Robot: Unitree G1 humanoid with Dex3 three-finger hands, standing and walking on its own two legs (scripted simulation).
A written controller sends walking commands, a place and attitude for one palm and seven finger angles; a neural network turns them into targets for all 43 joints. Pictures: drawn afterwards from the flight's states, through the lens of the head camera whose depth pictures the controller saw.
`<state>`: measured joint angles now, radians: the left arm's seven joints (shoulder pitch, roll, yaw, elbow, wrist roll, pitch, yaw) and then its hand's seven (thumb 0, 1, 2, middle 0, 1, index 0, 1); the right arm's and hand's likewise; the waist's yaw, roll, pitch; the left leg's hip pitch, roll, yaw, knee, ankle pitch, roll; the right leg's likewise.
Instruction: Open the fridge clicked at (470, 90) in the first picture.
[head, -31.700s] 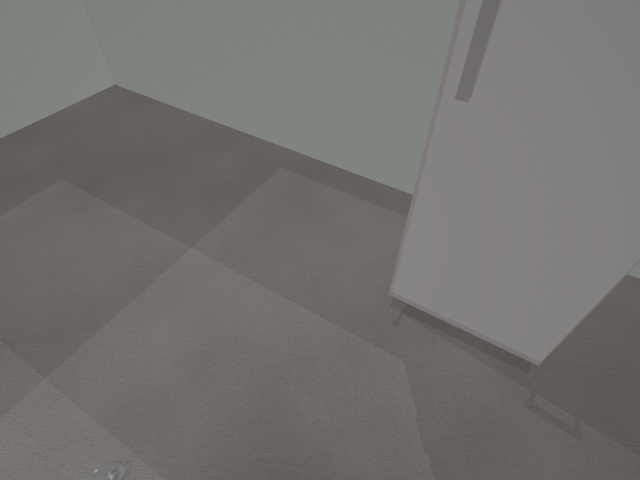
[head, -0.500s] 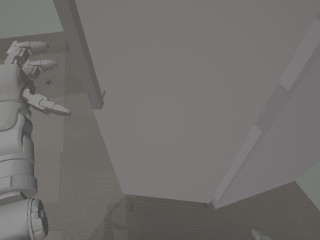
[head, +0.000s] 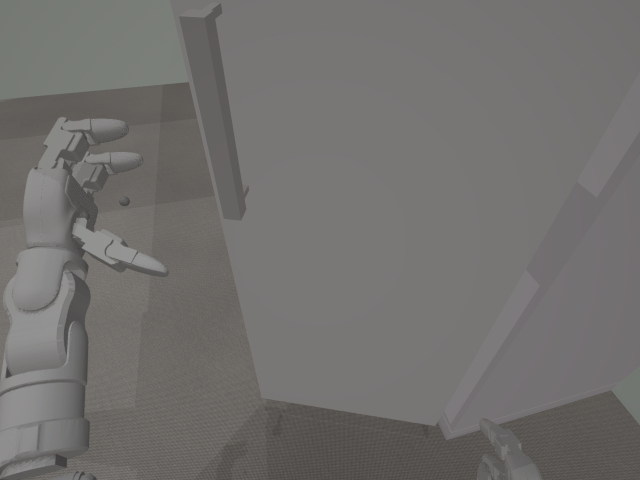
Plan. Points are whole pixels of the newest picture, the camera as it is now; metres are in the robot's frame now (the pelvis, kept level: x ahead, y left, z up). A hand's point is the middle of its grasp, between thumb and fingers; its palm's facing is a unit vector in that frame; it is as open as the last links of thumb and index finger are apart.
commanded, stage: slip the hand off the handle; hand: left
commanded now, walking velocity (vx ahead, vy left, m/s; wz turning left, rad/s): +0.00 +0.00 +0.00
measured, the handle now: (225, 124) +0.46 +0.18 +0.24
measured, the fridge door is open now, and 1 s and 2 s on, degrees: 66 66 66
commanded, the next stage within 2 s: draw the hand back to the body in 0.22 s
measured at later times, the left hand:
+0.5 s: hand (120, 236) +0.28 +0.24 +0.21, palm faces +0.21 -0.98 +0.00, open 14.7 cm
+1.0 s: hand (89, 290) +0.23 +0.25 +0.19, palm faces +0.44 -0.87 -0.23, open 13.9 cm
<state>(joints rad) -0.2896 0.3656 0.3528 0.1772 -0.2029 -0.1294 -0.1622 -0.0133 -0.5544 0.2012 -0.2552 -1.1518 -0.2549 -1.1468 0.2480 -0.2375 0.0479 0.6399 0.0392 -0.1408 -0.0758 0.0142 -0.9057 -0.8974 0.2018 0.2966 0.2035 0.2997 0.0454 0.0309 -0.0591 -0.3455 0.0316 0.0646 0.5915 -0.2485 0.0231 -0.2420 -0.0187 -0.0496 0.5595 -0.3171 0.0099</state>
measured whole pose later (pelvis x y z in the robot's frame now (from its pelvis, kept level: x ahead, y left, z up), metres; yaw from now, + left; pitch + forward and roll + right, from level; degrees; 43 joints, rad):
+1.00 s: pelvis +0.00 -0.03 +0.01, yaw +1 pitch -4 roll -1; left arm 0.16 0.35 0.36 -0.25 -0.16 0.08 0.01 -0.01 -0.36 0.30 -0.25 -1.04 -0.25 -1.03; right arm 0.17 -0.24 0.07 0.65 0.01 -0.19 -0.09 0.01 -0.91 -0.90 0.20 0.30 0.20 0.30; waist 0.08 0.05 -0.01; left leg -0.20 0.04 0.03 0.48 -0.20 -0.01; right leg -0.10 0.00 -0.08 0.45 -0.28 -0.02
